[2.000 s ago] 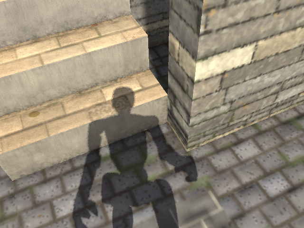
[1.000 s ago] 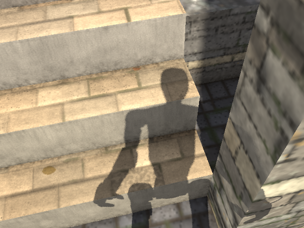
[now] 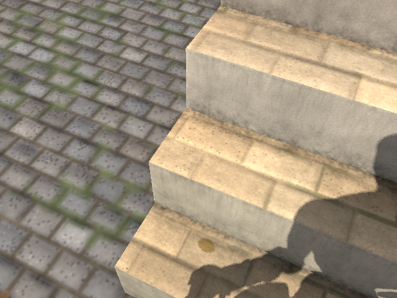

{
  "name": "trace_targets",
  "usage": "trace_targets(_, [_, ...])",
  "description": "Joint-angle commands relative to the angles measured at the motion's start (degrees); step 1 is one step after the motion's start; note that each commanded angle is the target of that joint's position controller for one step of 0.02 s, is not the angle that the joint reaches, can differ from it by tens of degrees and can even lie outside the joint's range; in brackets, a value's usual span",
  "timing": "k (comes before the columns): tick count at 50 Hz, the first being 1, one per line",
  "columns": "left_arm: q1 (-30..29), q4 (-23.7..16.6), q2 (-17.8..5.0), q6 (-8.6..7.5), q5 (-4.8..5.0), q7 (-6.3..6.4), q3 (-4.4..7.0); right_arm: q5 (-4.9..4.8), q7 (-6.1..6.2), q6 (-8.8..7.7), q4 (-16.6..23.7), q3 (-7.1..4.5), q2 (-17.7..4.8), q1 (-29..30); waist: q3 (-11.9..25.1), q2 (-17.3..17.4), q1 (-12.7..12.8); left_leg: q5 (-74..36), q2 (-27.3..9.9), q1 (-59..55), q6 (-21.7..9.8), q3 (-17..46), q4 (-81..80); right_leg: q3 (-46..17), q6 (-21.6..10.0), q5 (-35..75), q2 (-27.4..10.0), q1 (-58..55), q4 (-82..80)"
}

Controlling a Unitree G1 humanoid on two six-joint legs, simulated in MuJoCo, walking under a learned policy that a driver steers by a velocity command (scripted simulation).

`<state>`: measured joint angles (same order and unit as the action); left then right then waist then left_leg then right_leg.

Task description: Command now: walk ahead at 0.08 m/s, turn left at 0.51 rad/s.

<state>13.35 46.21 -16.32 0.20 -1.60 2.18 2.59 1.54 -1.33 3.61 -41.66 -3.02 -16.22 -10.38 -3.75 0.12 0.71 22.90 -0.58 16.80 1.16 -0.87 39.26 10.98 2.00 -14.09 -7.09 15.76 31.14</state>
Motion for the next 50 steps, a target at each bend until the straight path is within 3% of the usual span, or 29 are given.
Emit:
trace_targets(1, [3.3, -2.3, -7.0, 1.48, -0.06, -0.46, 2.05, 1.3, 0.36, -2.26, 1.9, -1.71, -6.5, -5.8, 5.8, 4.8, -2.5, -11.4, -2.5, -13.6, -2.6, 6.7, -21.3, -0.6, -2.8, 2.5, -3.7, 6.5, 12.3])
trace_targets(2, [4.0, -6.7, -0.8, 1.85, -0.4, -0.62, 0.05, -0.13, 0.81, -2.37, 4.6, -3.01, -15.3, -5.5, 5.5, 22.7, -1.4, -36.9, -20.6, -12.1, -10.6, 28.6, -23.6, 0.7, 1.0, -21.7, 5.7, 18.1, 22.1])
trace_targets(3, [1.6, -5.0, -2.8, 2.77, 0.23, 0.33, 0.31, 0.4, 1.4, -2.75, 4.4, -2.4, -11.7, -6.9, 7.3, 11.4, -4.3, -47.7, -21.8, -4.7, -16.5, 24.4, -22.6, -8.6, 1.2, -20.0, 3.0, 9.4, 31.4])
trace_targets(4, [2.2, -4.1, -3.0, 3.33, 0.9, 0.27, 0.44, 0.5, 1.79, -2.74, 3.7, -0.99, -8.5, -2.7, 4.0, 6.8, -0.8, -47.0, -17.9, -0.9, -16.3, 16.7, -21.1, -10.5, 0.5, -16.7, 2.9, 7.1, 30.8])
trace_targets(5, [4.0, -2.3, -2.7, 3.26, 1.17, 0.01, 0.49, 0.73, 2.2, -2.7, 4.1, 0.34, -5.3, 2.6, 2.1, 7.1, 1.8, -45.0, -13.5, 0.5, -13.9, 10.5, -20.9, -10.8, 0.1, -12.6, 3.2, 5.0, 29.5])
trace_targets(6, [3.8, -1.4, -4.3, 2.96, 0.85, -0.29, 0.87, 0.36, 2.59, -3.06, 3.9, 1.25, -3.8, 4.1, 1.3, 8.0, 2.4, -43.9, -11.0, -2.8, -11.6, 8.1, -21.5, -11.0, -0.3, -8.8, 3.3, 6.4, 25.1])
trace_targets(7, [3.2, -0.5, -6.7, 1.68, 0.42, 1.11, 2.2, -0.38, 2.95, -4.44, 4.2, 0.72, -2.6, 6.2, 7.5, 9.6, 1.6, -43.3, -10.2, -6.0, -12.0, 6.1, -18.8, -12.1, 2.4, -9.3, 2.2, 6.2, 28.6])
trace_targets(9, [4.3, 1.0, -4.6, 0.57, 1.37, 1.14, 1.57, -0.48, 3.42, -5.14, 2.8, 1.42, -0.5, 5.3, 8.1, 7.7, 1.4, -40.8, -9.4, -8.0, -11.2, 3.8, -18.6, -13.4, 4.1, -8.6, 1.9, 4.8, 22.3])
trace_targets(11, [-0.5, -0.8, -4.1, -0.2, 2.4, 0.67, 1.02, -0.44, 4.36, -4.76, 2.4, 0.45, -3.4, 3.6, 6.7, 5.2, -1.5, -38.9, -11.4, -11.5, -11.2, 6.5, -18.6, -12.0, 4.4, -11.1, 2.5, 6.5, 16.7])
trace_targets(14, [-1.6, -2.0, -5.1, -0.11, 2.7, 0.29, 1.21, -0.66, 5.42, -3.59, 2.3, -1.27, -7.4, 2.4, 6.2, 4.7, -3.1, -36.3, -15.5, -14.5, -14.2, 11.5, -19.8, -11.6, 4.0, -15.6, 2.9, 10.3, 17.7])
trace_targets(17, [-1.1, -2.2, -5.3, 0.75, 2.27, 0.67, 1.84, -0.78, 5.33, -3.77, 2.5, -1.85, -7.3, 3.5, 4.8, 2.0, -2.5, -31.2, -18.4, -14.0, -18.1, 14.0, -22.2, -13.0, 3.9, -17.6, 1.8, 13.7, 23.4])
trace_targets(21, [-1.6, -2.8, -4.6, 1.04, 2.08, 1.2, 2.3, -0.5, 5.03, -4.3, 3.2, -2.12, -6.3, 6.9, 5.5, 2.0, -1.0, -29.5, -17.1, -12.1, -18.8, 9.0, -23.8, -12.4, 4.4, -16.2, 1.5, 13.0, 25.7])
trace_targets(23, [-2.0, -2.6, -4.0, 0.98, 2.46, 1.01, 2.05, 0.17, 5.12, -4.35, 3.0, -2.32, -6.5, 7.4, 7.2, 2.8, -1.6, -29.0, -16.0, -11.9, -18.1, 5.0, -24.1, -10.3, 3.9, -15.7, 1.6, 10.7, 23.4])
trace_targets(24, [-4.7, -3.9, -3.3, 0.77, 2.72, 0.8, 1.58, -0.3, 5.2, -4.18, 2.8, -2.47, -7.4, 7.7, 7.8, 2.9, -2.0, -29.3, -16.8, -11.8, -18.2, 4.3, -24.6, -9.9, 3.6, -14.5, 1.4, 10.4, 21.9])
trace_targets(27, [-4.8, -4.4, -4.1, 0.56, 2.39, -0.1, 1.52, 0.01, 5.44, -3.93, 2.2, -2.67, -7.8, 7.0, 9.6, 3.7, -2.0, -28.7, -16.3, -11.3, -17.5, 0.9, -24.9, -8.4, 2.0, -13.8, 1.9, 6.6, 17.7])
trace_targets(31, [-3.4, -4.4, -5.3, 1.06, 2.31, -1.3, 1.8, -0.9, 5.44, -3.53, 1.4, -3.35, -9.8, 7.1, 10.2, 5.8, -0.6, -24.2, -17.2, -10.2, -15.1, -1.6, -24.2, -5.8, -1.7, -10.7, 3.1, 1.9, 8.0])
trace_targets(33, [0.9, -2.6, -6.6, 1.2, 1.69, -1.95, 2.37, -1.91, 5.19, -2.69, 0.9, -3.48, -9.6, 7.0, 10.7, 5.2, 1.4, -20.0, -14.6, -7.6, -10.3, -5.2, -18.8, -4.5, -5.3, -2.1, 5.0, -4.8, -4.5])
trace_targets(34, [3.1, -1.7, -9.3, 1.31, 1.5, -1.7, 3.34, -1.82, 4.68, -2.57, 0.2, -3.1, -7.4, 5.1, 9.7, 0.7, 1.7, -13.6, -11.2, -1.1, -5.6, -8.2, -11.3, -9.6, -8.4, 3.1, 2.9, -10.3, -9.6])
trace_targets(35, [4.5, -2.4, -14.3, 1.49, 1.53, -0.69, 4.61, 0.1, 4.02, -2.83, 1.5, -2.41, -4.2, 5.9, 8.9, -12.6, 0.8, 5.2, -5.3, 14.7, 0.0, -12.2, 4.4, -28.2, -14.3, 20.7, -10.6, -17.1, -10.3])
trace_targets(36, [0.8, -6.2, -18.6, 0.47, -1.62, -1.31, 5.33, 0.06, 4.43, -3.0, 4.0, -2.75, -5.7, 10.5, 6.7, -14.5, 2.8, 15.5, 1.8, 22.3, 2.5, -4.1, 17.3, -42.0, -25.0, 24.4, -19.7, -9.6, -14.5])
trace_targets(37, [-3.6, -7.1, -16.6, -1.0, -1.57, -1.58, 5.11, -0.53, 4.29, -2.52, 4.0, -3.5, -7.8, 11.6, 6.2, -8.5, 1.4, 10.4, 0.7, 22.7, 2.1, 2.1, 25.0, -35.8, -23.3, 20.6, -16.3, -6.8, -15.8])
trace_targets(38, [-7.4, -7.7, -14.9, -1.66, -0.7, -1.38, 4.82, -0.79, 3.87, -2.44, 3.3, -3.81, -8.2, 9.5, 5.2, -8.1, -0.9, 3.3, 0.0, 22.9, 1.4, 3.6, 26.3, -29.5, -18.6, 18.8, -11.4, -5.6, -15.5])
trace_targets(40, [-8.3, -8.0, -11.6, -1.94, 1.83, -1.07, 3.78, 0.44, 3.96, -2.48, 1.5, -4.51, -8.8, 4.9, 6.0, -3.8, -2.8, -3.3, 0.2, 21.0, 2.2, 4.7, 28.2, -26.9, -14.2, 20.4, -8.1, -5.0, -14.0])
trace_targets(41, [-7.8, -8.1, -10.5, -2.03, 1.99, -0.95, 3.28, 0.5, 3.76, -2.51, 1.2, -4.4, -7.9, 3.8, 7.0, -4.1, -3.2, -5.2, 0.8, 19.5, 2.6, 4.7, 29.5, -25.6, -14.0, 22.0, -7.0, -5.0, -13.9])
trace_targets(42, [-8.2, -8.6, -10.0, -2.08, 1.72, -0.89, 3.04, -0.21, 3.97, -2.85, 1.3, -4.41, -7.8, 3.3, 7.3, -4.5, -3.4, -6.6, 0.8, 19.6, 2.9, 4.9, 28.8, -24.6, -13.4, 22.2, -5.8, -6.4, -13.3])
trace_targets(45, [-5.7, -9.0, -10.3, -1.83, 1.78, -0.51, 3.27, -1.04, 5.09, -3.65, 2.7, -3.66, -5.8, 5.6, 7.6, -7.5, -1.1, -7.7, 1.0, 20.7, 3.5, 5.2, 18.3, -26.0, -12.7, 20.7, -4.3, -11.3, -12.2])
trace_targets(46, [-4.7, -9.5, -10.5, -1.39, 1.84, -0.03, 3.38, -1.14, 5.03, -3.11, 3.3, -3.54, -5.3, 6.4, 7.2, -9.3, -0.8, -7.7, 1.5, 19.4, 3.5, 5.4, 15.4, -26.6, -12.5, 19.5, -3.8, -11.3, -12.1])
trace_targets(49, [-4.9, -10.8, -11.7, -0.81, 2.03, 0.18, 3.92, -1.62, 4.39, -2.87, 3.8, -3.23, -5.0, 5.5, 6.8, -10.1, -0.2, -6.1, 2.3, 14.3, 3.6, 5.4, 8.2, -28.9, -13.1, 13.4, -3.0, -8.4, -11.6])
trace_targets(50, [-7.7, -12.3, -11.4, -0.52, 1.84, -0.08, 3.92, -2.1, 4.28, -2.99, 4.6, -3.37, -6.3, 6.3, 8.6, -11.8, 0.1, -4.7, 2.3, 12.6, 3.4, 4.4, 6.7, -28.9, -13.7, 15.5, -3.1, -8.6, -9.5])
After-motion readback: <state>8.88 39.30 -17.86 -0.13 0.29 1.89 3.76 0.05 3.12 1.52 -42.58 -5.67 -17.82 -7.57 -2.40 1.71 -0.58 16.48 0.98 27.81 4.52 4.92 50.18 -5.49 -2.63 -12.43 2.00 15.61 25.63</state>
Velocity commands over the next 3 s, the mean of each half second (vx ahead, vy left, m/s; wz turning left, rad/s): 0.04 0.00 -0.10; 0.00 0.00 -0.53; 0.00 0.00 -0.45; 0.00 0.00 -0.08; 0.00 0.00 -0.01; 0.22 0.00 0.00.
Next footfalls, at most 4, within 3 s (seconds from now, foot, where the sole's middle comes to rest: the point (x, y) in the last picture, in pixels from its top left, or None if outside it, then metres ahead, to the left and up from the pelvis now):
0.02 left None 0.02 0.11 -0.77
0.68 right None -0.10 -0.09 -0.77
1.16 left None -0.01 0.11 -0.77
1.54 right None -0.17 -0.08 -0.77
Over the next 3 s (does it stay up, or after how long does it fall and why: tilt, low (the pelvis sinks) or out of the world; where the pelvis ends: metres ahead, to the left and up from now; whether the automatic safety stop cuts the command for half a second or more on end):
stays up -0.08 -0.02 0.00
